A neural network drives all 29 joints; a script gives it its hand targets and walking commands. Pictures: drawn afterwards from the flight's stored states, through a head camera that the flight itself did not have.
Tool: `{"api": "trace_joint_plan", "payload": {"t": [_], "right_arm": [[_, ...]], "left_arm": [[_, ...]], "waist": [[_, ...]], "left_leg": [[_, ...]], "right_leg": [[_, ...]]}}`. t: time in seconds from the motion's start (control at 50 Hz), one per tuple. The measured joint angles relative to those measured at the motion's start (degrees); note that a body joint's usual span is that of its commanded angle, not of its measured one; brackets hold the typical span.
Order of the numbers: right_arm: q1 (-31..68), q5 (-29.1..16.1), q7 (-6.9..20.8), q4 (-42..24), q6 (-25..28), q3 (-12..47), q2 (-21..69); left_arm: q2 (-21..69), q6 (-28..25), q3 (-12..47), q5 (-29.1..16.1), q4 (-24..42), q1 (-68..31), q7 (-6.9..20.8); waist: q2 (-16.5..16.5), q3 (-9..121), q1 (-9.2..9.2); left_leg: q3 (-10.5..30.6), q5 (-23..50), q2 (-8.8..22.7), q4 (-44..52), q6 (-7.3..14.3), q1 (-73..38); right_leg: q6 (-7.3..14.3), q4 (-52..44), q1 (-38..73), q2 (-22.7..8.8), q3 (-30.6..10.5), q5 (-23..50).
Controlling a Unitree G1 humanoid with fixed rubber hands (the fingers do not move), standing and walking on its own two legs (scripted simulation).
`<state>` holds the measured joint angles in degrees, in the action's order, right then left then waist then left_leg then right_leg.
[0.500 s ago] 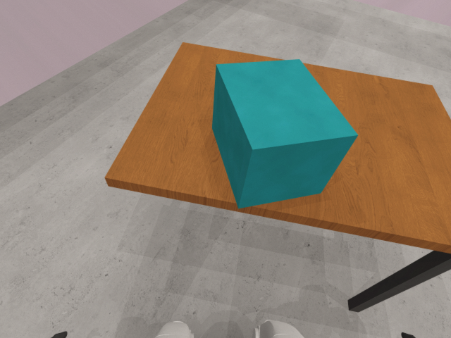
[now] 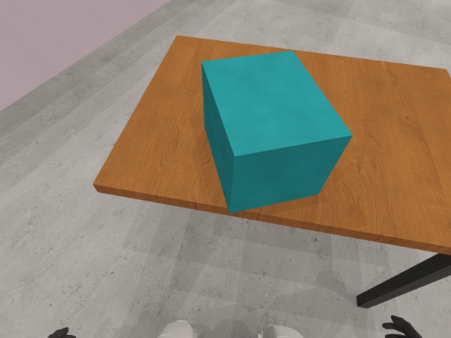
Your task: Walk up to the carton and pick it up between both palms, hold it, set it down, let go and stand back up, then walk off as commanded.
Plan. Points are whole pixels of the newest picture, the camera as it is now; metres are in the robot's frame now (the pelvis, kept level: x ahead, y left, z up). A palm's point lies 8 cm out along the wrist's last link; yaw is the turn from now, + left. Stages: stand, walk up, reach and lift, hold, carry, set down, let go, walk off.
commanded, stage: walk up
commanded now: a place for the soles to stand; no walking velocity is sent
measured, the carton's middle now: (261, 130) +0.50 -0.06 +0.05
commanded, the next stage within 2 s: reach and lift in 0.50 s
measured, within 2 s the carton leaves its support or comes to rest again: neither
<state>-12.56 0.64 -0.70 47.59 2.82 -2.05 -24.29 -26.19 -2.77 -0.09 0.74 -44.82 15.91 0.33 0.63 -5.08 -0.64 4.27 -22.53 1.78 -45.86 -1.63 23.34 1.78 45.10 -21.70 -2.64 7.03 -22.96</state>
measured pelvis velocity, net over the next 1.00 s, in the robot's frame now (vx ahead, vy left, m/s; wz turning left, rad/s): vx -0.01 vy -0.02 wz -0.01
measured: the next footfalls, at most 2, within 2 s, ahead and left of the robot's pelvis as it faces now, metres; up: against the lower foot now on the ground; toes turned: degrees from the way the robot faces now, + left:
none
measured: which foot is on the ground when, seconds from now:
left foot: down 0.00-1.00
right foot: down 0.00-1.00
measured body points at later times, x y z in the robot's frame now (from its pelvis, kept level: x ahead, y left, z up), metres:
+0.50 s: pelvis -0.01 +0.00 +0.00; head +0.02 +0.01 +0.45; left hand +0.08 +0.33 -0.10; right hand +0.10 -0.33 -0.09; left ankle +0.02 +0.15 -0.71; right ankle +0.01 -0.11 -0.71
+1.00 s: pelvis -0.01 -0.02 +0.01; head +0.01 -0.01 +0.46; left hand +0.15 +0.26 -0.06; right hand +0.16 -0.33 -0.05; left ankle +0.02 +0.15 -0.71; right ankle +0.01 -0.11 -0.71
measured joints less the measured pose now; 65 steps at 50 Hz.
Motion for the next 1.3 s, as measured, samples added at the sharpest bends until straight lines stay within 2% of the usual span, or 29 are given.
{"api": "trace_joint_plan", "payload": {"t": [0.54, 0.58, 0.62, 0.68, 0.78, 0.92, 1.06, 1.18, 1.3], "right_arm": [[0.01, 0.0, 0.0, 0.96, 0.0, -0.11, 0.0], [2.96, 3.75, 0.97, 7.16, 4.75, -3.87, 1.43], [6.57, 5.43, 2.6, 12.91, 8.03, -7.15, 2.37], [8.93, 5.67, 3.76, 14.28, 10.93, -9.51, 3.16], [9.61, 5.7, 4.75, 11.07, 13.56, -9.24, 3.24], [8.83, 4.36, 7.2, 7.68, 13.71, -4.87, 3.23], [7.89, 3.15, 7.4, 0.26, 13.42, -4.57, 3.23], [4.7, 1.35, 7.48, -6.2, 10.31, -3.55, 3.77], [0.99, -1.32, 7.93, -13.28, 5.49, -2.6, 4.13]], "left_arm": [[0.0, 0.46, 0.0, 0.0, 0.0, -0.49, 0.0], [0.0, 8.09, 0.0, 0.0, 2.38, -1.96, -0.34], [0.0, 15.34, -0.01, 0.0, 4.35, -5.25, -0.94], [0.0, 21.44, 0.0, 0.0, 9.85, -9.49, -1.28], [0.11, 23.31, 0.01, 0.0, 19.39, -12.95, -1.8], [2.37, 23.79, 0.03, 1.46, 20.69, -8.68, -1.81], [4.41, 20.29, 0.0, 1.47, 24.79, -1.96, -2.61], [5.14, 17.81, -0.01, 0.7, 27.64, -1.72, -3.77], [5.74, 19.49, 0.0, -0.85, 29.8, -1.73, -4.87]], "waist": [[0.1, 0.44, 0.0], [0.13, 0.01, 0.0], [0.14, -0.72, 0.01], [0.46, -0.99, 0.02], [1.27, -0.73, 0.17], [1.91, -0.6, 0.33], [1.94, -0.55, 0.34], [2.14, -0.56, 0.34], [2.72, -0.47, 0.34]], "left_leg": [[-0.22, 0.7, -0.39, 0.55, -0.02, -0.18], [-0.21, 1.3, -0.11, 0.41, -0.75, -0.16], [-0.21, 0.77, 0.25, -0.22, -1.12, -0.09], [-0.21, 0.45, 0.75, -0.58, -1.37, -0.1], [-0.22, 0.62, 1.44, -0.12, -2.09, -0.39], [-0.4, 3.89, 1.49, 6.14, -2.84, -4.33], [-0.55, 7.89, 1.43, 12.17, -2.96, -7.63], [-0.57, 10.41, 1.35, 14.83, -2.72, -8.41], [-0.56, 10.45, 0.17, 14.97, -1.25, -8.77]], "right_leg": [[0.0, 0.0, 0.04, -0.58, 0.01, 0.44], [0.0, 0.1, 0.02, -0.37, 0.01, 0.43], [0.0, 0.38, 0.03, -0.05, 0.01, 0.43], [0.0, 0.51, 0.03, 0.42, 0.0, 0.43], [0.0, 0.37, 0.04, 1.07, -0.02, 0.46], [0.05, -3.82, 2.98, 1.21, -0.02, 2.53], [0.13, -7.57, 5.19, 1.25, -0.02, 5.24], [0.17, -8.68, 5.23, 1.23, -0.03, 6.82], [1.28, -8.69, 5.23, 0.59, -0.33, 7.56]]}}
